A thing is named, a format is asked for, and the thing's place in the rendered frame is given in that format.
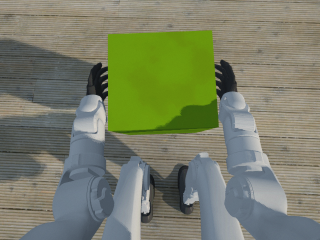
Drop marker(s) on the robot right thigh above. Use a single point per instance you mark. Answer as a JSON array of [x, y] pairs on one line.
[[216, 223]]

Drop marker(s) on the right robot foot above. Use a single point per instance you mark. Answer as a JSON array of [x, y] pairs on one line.
[[181, 180]]

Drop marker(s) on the right robot upper arm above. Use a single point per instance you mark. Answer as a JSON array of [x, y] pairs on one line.
[[260, 205]]

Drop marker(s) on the carton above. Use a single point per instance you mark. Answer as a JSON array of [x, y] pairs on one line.
[[161, 83]]

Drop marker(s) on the robot right hand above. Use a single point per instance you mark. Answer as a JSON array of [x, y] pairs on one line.
[[227, 81]]

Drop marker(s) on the left robot forearm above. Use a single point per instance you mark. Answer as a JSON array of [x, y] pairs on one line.
[[86, 154]]

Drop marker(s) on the left robot upper arm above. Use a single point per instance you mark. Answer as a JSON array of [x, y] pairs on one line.
[[79, 208]]

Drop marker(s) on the right robot forearm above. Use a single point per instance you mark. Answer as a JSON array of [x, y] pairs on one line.
[[244, 151]]

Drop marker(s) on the robot left hand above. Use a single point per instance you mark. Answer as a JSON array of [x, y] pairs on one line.
[[95, 86]]

